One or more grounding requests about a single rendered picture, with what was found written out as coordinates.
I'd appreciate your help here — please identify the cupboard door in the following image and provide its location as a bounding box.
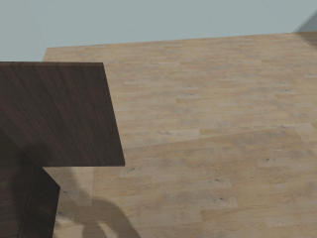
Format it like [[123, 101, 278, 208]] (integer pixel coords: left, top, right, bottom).
[[0, 61, 126, 168]]

